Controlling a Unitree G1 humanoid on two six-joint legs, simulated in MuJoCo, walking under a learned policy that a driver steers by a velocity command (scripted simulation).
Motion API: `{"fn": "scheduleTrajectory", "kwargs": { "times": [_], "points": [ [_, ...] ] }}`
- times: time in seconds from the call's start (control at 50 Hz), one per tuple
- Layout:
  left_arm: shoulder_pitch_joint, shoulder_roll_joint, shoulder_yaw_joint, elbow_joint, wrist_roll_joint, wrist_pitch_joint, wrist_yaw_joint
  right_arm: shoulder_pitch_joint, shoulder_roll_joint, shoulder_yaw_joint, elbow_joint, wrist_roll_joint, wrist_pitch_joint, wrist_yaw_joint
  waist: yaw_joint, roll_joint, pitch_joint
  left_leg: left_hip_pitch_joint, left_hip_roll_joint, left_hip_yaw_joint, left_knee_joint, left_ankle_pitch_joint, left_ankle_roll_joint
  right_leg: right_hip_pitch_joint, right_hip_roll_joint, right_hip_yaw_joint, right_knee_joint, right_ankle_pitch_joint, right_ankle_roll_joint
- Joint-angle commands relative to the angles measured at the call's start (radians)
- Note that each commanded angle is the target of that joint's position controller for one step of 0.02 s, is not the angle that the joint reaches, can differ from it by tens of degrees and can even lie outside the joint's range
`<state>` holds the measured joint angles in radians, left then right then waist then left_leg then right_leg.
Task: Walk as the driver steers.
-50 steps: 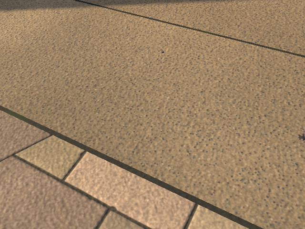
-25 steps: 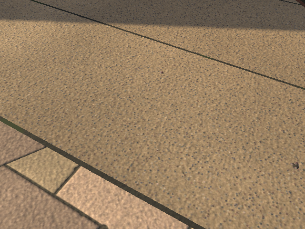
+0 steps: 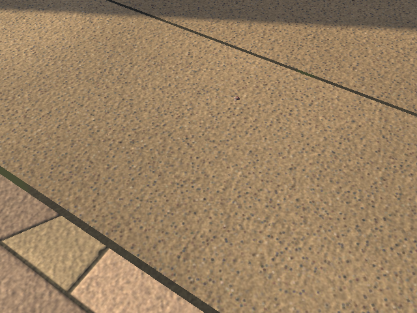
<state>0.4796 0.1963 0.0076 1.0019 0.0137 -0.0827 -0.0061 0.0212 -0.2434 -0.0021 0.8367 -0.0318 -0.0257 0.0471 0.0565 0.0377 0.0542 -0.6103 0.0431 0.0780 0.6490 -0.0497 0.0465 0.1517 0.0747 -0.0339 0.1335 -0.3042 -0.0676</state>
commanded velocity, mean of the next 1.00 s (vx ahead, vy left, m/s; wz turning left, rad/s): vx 0.49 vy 0.00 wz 0.00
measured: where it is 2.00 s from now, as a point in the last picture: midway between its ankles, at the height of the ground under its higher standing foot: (234, 142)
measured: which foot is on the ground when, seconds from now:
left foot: up 0.00-0.08, down 0.10-0.68, up 0.70-1.00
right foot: down 0.00-0.08, up 0.10-0.64, down 0.66-1.00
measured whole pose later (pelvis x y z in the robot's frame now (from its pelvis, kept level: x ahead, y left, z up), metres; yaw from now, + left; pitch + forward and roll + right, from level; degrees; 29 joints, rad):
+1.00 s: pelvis +0.56 -0.01 +0.01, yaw +0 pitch +0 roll -1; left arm 0.43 0.19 0.04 1.05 0.01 -0.09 -0.01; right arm 0.12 -0.22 -0.04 0.93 -0.03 -0.03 0.03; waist 0.03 0.04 0.04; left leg -0.63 0.11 0.01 0.81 -0.06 0.03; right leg -0.01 0.09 -0.09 0.21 -0.20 -0.09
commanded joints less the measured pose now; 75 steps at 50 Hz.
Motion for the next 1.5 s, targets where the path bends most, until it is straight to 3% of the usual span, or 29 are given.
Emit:
{"fn": "scheduleTrajectory", "kwargs": {
  "times": [0.02,0.08,0.1,0.12,0.14,0.16,0.18,0.24,0.4,0.54,0.6,0.64,0.66,0.68,0.7,0.74,0.78,0.84,0.98,1.1,1.14,1.18,1.2,1.22,1.24,1.26,1.3,1.34,1.5],
  "points": [
    [0.01,0.172,0.034,-0.011,0.001,-0.011,0.011,-0.07,-0.078,-0.017,-0.08,0.004,-0.021,-0.013,-0.044,-0.124,0.053,0.101,-0.052,0.029,-0.081,-0.014,0.048,-0.066,-0.284,0.069,0.064,0.83,-0.094],
    [-0.036,0.195,0.039,-0.009,0.004,0.003,0.016,0.288,-0.136,-0.051,0.036,-0.001,-0.038,-0.04,-0.197,-0.114,-0.145,0.503,-0.102,0.022,-0.17,-0.057,0.113,-0.099,-0.248,0.023,0.494,1.003,-0.053],
    [-0.018,0.159,0.028,-0.033,-0.001,0.003,0.013,0.445,-0.207,-0.074,0.067,-0.026,-0.043,-0.054,-0.236,-0.028,-0.258,0.747,0.099,-0.195,-0.185,-0.208,0.158,-0.295,-0.203,-0.003,0.784,0.663,-0.044],
    [0.124,0.034,0.006,-0.041,-0.027,0.007,-0.001,0.454,-0.282,-0.094,0.066,-0.038,-0.038,-0.055,-0.143,0.201,-0.368,0.993,0.392,-0.732,-0.282,-0.295,0.315,-0.674,-0.003,-0.01,1.171,-0.19,-0.003],
    [0.033,0.163,0.037,-0.034,-0.002,0.01,0.008,0.384,-0.226,-0.09,0.063,0.011,-0.03,-0.043,-0.158,0.037,-0.302,0.898,0.342,-0.793,-0.377,-0.393,0.299,-0.764,-0.028,0.113,1.239,-0.175,-0.027],
    [-0.064,0.171,0.044,-0.071,-0.003,0.002,0.005,0.274,-0.173,-0.076,0.049,0.021,-0.033,-0.042,-0.115,0.024,-0.136,0.737,0.306,-0.601,-0.405,-0.362,0.263,-0.791,-0.085,0.109,1.2,-0.067,-0.035],
    [-0.106,0.156,0.041,-0.078,-0.003,-0.005,0.002,0.23,-0.118,-0.063,0.049,0.016,-0.043,-0.037,-0.095,-0.016,-0.07,0.613,0.262,-0.494,-0.442,-0.229,0.239,-0.752,-0.118,0.101,1.142,-0.007,-0.036],
    [-0.088,0.105,0.036,-0.062,0.022,0.028,-0.012,0.257,-0.053,-0.042,0.095,0.014,-0.07,-0.039,-0.028,-0.003,-0.019,0.438,0.17,-0.298,-0.479,0.053,0.173,-0.619,-0.158,0.091,1.034,0.022,-0.013],
    [-0.377,0.088,0.028,-0.16,0.017,0.048,-0.031,0.397,-0.088,-0.044,0.159,0.026,-0.078,-0.043,-0.069,-0.002,0.041,0.504,0.109,-0.157,-0.553,0.142,0.15,-0.804,-0.189,-0.001,0.725,0.255,0.053],
    [-0.56,0.083,0.016,-0.226,0.011,0.037,-0.025,0.51,-0.091,-0.039,0.21,0.01,-0.067,-0.059,-0.125,0.02,0.053,0.711,0.151,-0.135,-0.483,0.342,0.148,-0.807,-0.132,-0.044,0.488,0.274,0.02],
    [-0.505,0.102,0.026,-0.221,0.01,0.024,-0.018,0.474,-0.11,-0.044,0.215,0.004,-0.063,-0.068,-0.075,0.032,0.028,0.757,0.171,-0.115,-0.372,0.599,0.131,-0.686,-0.085,-0.058,0.421,0.163,-0.028],
    [-0.256,0.134,0.048,-0.139,0.015,0.01,-0.001,0.439,-0.123,-0.047,0.214,0.007,-0.059,-0.066,0.033,0.021,-0.099,0.712,0.135,-0.076,-0.097,0.742,0.101,-0.383,-0.027,-0.08,0.332,0.169,-0.074],
    [-0.075,0.188,0.068,-0.089,0.037,0.001,0.011,0.426,-0.106,-0.04,0.193,0.017,-0.062,-0.064,0.1,-0.012,-0.202,0.522,0.1,-0.056,0.141,0.506,0.083,-0.109,-0.146,0.046,0.326,0.151,-0.12],
    [0.031,0.302,0.101,-0.077,0.058,0.004,0.016,0.527,-0.002,-0.019,0.165,0.057,-0.063,-0.051,0.072,-0.229,-0.351,0.154,-0.071,0.015,0.555,-0.095,0.029,0.2,-0.463,0.527,0.279,0.061,-0.257],
    [-0.02,0.265,0.096,-0.074,0.017,0.017,0.003,0.505,-0.086,-0.046,0.18,0.03,-0.062,-0.054,0.058,-0.153,-0.349,0.033,-0.116,-0.121,0.684,-0.456,0.045,0.16,-0.491,0.72,0.164,0.07,-0.282],
    [-0.21,0.149,0.068,-0.098,-0.004,0.013,-0.005,0.365,-0.08,-0.052,0.139,0.017,-0.066,-0.048,-0.017,-0.065,-0.076,-0.01,-0.01,-0.139,0.627,-0.298,0.053,-0.138,-0.408,0.434,0.096,0.071,-0.218],
    [-0.243,0.083,0.048,-0.079,-0.003,0.001,-0.002,0.362,-0.042,-0.05,0.143,-0.002,-0.045,-0.039,-0.078,-0.074,-0.007,0.083,0.037,-0.129,0.521,-0.237,0.04,-0.303,-0.311,0.27,0.036,0.16,-0.142],
    [-0.166,0.104,0.051,-0.035,-0.004,-0.024,-0.001,0.348,-0.015,-0.049,0.136,-0.01,-0.018,-0.024,-0.096,-0.089,-0.006,0.093,0.044,-0.099,0.465,-0.196,0.011,-0.336,-0.288,0.185,0.012,0.313,-0.155],
    [-0.047,0.116,0.046,0.007,-0.005,-0.024,0.002,0.048,-0.007,-0.037,0.032,0.005,-0.016,-0.015,-0.037,-0.095,0.042,-0.005,0.049,-0.025,0.111,0.036,-0.029,-0.258,-0.233,0.079,-0.022,0.427,-0.125],
    [0.037,0.129,0.048,0.049,0.01,-0.014,0.02,-0.079,-0.026,-0.037,-0.021,0.007,-0.026,-0.021,-0.004,-0.104,0.057,-0.011,0.013,-0.009,-0.055,-0.007,0.013,-0.064,-0.297,0.083,0.04,0.56,-0.129],
    [0.013,0.14,0.052,0.051,0.014,-0.011,0.026,-0.039,-0.038,-0.044,-0.017,0.007,-0.036,-0.025,-0.036,-0.108,0.038,0.073,-0.017,0.001,-0.101,-0.086,0.044,-0.034,-0.307,0.066,0.119,0.728,-0.113],
    [-0.019,0.15,0.054,0.05,0.012,-0.005,0.025,0.178,-0.063,-0.063,0.054,0.002,-0.05,-0.039,-0.131,-0.092,-0.072,0.349,-0.081,0.033,-0.19,-0.094,0.086,-0.065,-0.271,0.025,0.372,0.915,-0.083],
    [-0.028,0.135,0.048,0.034,0.004,-0.006,0.023,0.357,-0.112,-0.083,0.107,-0.015,-0.061,-0.05,-0.196,-0.056,-0.178,0.611,0.0,-0.056,-0.196,-0.092,0.127,-0.221,-0.23,-0.003,0.596,0.747,-0.063],
    [0.063,0.038,0.025,-0.002,-0.038,-0.007,0.009,0.492,-0.228,-0.113,0.12,-0.039,-0.062,-0.059,-0.186,0.146,-0.342,0.952,0.316,-0.504,-0.232,-0.193,0.254,-0.579,-0.092,-0.07,0.993,0.242,-0.009],
    [0.058,0.098,0.045,0.014,-0.023,-0.004,0.011,0.45,-0.21,-0.113,0.117,-0.005,-0.044,-0.049,-0.174,0.124,-0.367,0.933,0.391,-0.751,-0.369,-0.232,0.295,-0.727,-0.007,0.04,1.167,-0.223,-0.018],
    [-0.036,0.126,0.058,-0.007,-0.009,0.001,0.013,0.323,-0.162,-0.1,0.097,0.014,-0.04,-0.046,-0.127,0.038,-0.187,0.777,0.345,-0.578,-0.386,-0.293,0.253,-0.79,-0.082,0.089,1.191,-0.138,-0.031],
    [-0.101,0.087,0.056,-0.015,-0.003,0.004,0.005,0.212,-0.051,-0.07,0.085,0.012,-0.056,-0.043,-0.074,-0.005,-0.03,0.526,0.259,-0.352,-0.471,-0.199,0.167,-0.729,-0.15,0.089,1.074,-0.009,-0.032],
    [-0.067,0.055,0.055,-0.002,0.02,0.034,-0.008,0.227,-0.016,-0.057,0.109,0.014,-0.073,-0.051,-0.035,0.029,-0.007,0.428,0.204,-0.22,-0.505,-0.099,0.116,-0.648,-0.166,0.085,1.02,0.031,-0.015],
    [-0.316,0.04,0.053,-0.106,0.011,0.06,-0.032,0.354,-0.043,-0.057,0.148,0.016,-0.098,-0.062,-0.053,0.015,0.046,0.504,0.16,0.015,-0.534,0.152,0.082,-0.823,-0.172,0.025,0.788,0.283,0.016]
  ]
}}
Keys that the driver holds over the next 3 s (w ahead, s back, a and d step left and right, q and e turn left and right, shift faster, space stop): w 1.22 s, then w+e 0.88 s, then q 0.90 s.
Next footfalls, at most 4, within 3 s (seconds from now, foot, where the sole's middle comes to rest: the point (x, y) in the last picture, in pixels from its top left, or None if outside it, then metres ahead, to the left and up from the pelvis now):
0.10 left None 0.24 0.09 -0.77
0.66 right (261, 286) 0.54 -0.08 -0.77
1.20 left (209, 204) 0.84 0.10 -0.77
1.76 right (258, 151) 1.09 -0.08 -0.77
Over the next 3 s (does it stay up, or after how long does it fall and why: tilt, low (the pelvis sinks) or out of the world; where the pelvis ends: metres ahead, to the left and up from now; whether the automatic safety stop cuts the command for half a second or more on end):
stays up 1.30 -0.13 0.01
